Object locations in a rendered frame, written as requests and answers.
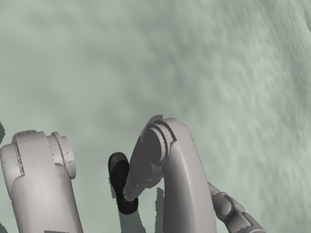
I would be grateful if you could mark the right robot hand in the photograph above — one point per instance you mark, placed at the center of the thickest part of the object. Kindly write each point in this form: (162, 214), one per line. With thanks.
(213, 190)

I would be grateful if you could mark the right robot foot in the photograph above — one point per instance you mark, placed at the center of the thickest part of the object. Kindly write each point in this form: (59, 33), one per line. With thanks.
(118, 167)

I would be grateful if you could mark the right robot arm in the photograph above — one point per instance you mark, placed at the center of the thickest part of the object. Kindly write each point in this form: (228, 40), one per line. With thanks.
(233, 215)

